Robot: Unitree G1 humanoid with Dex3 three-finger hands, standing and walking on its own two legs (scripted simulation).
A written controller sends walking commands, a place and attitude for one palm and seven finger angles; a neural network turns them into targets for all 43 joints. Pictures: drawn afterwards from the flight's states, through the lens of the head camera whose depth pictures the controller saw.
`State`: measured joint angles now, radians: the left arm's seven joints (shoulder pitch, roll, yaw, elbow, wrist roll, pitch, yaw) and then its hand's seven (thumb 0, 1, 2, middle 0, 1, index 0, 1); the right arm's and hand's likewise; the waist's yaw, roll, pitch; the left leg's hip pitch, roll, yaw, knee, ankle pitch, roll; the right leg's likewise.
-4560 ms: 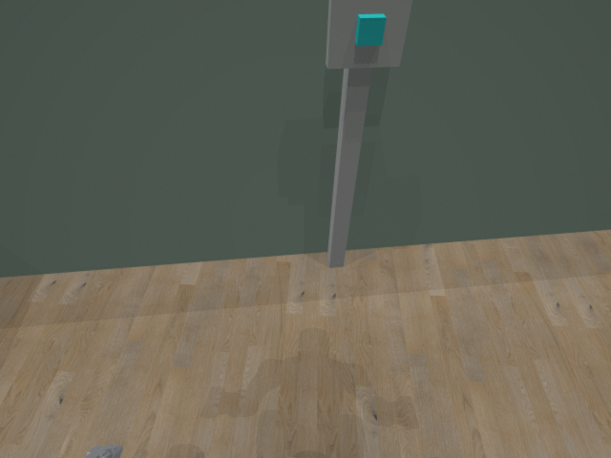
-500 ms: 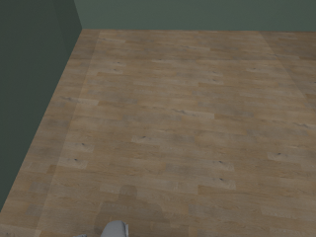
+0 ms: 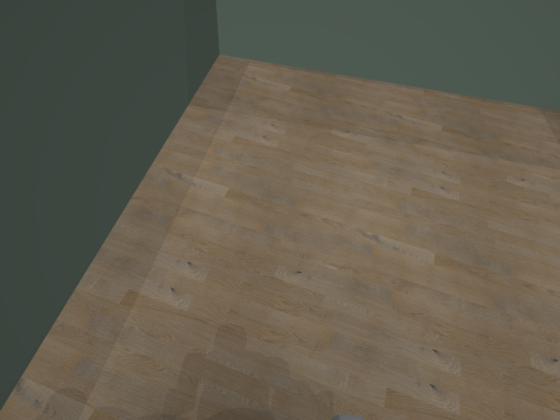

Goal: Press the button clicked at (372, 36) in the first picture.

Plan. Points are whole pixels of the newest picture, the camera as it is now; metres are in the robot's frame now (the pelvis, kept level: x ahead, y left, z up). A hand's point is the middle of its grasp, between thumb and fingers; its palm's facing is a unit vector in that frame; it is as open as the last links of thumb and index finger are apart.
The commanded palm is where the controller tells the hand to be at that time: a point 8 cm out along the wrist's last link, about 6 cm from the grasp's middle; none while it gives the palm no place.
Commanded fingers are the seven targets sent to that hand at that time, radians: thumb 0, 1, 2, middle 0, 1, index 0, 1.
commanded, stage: turn to face it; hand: left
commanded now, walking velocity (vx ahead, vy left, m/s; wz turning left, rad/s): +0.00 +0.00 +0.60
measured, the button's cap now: out of the picture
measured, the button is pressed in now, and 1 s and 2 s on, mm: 0 0 0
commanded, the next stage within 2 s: none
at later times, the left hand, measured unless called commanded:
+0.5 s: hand out of the picture +0.01 +0.15 -0.14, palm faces +0.32 -0.90 -0.29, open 7.4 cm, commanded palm none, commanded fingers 0.00 0.90 0.90 -0.20 -0.30 -0.20 -0.30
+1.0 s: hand out of the picture -0.12 +0.20 -0.17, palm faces +0.62 -0.74 -0.27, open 7.4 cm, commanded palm none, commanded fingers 0.00 0.90 0.90 -0.20 -0.30 -0.20 -0.30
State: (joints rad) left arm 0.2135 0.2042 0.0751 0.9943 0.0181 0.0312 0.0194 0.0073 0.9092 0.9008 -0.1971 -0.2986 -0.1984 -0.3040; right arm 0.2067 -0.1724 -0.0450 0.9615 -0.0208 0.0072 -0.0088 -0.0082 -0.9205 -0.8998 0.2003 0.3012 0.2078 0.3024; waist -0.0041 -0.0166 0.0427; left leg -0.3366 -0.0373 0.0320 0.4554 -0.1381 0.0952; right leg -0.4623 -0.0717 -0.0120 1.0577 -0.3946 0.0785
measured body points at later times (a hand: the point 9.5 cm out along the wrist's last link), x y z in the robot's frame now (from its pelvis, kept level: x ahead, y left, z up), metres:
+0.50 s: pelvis -0.02 -0.07 +0.00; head +0.00 -0.09 +0.45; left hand +0.00 +0.20 -0.12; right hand +0.11 -0.31 -0.15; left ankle -0.04 +0.07 -0.65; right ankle +0.00 -0.17 -0.74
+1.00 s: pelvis -0.04 -0.02 +0.00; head -0.02 +0.01 +0.45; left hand -0.15 +0.24 -0.15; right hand +0.21 -0.16 -0.13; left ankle -0.10 +0.06 -0.74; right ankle +0.04 -0.15 -0.68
